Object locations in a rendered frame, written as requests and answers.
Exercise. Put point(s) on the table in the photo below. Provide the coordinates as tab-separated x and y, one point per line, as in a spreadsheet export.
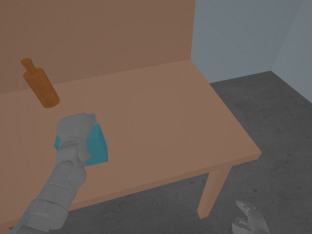
128	62

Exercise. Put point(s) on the sponge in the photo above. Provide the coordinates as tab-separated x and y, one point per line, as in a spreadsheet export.
96	146

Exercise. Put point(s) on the left robot hand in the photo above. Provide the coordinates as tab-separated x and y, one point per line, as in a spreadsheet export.
78	125

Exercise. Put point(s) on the right robot hand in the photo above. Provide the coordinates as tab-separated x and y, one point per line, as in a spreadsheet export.
255	220

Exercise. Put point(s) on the left robot forearm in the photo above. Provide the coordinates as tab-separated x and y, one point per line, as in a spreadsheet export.
50	209

